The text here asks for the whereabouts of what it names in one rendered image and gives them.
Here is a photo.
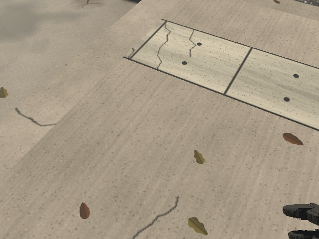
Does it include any right robot hand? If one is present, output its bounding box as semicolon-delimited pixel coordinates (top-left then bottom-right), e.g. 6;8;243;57
282;202;319;239

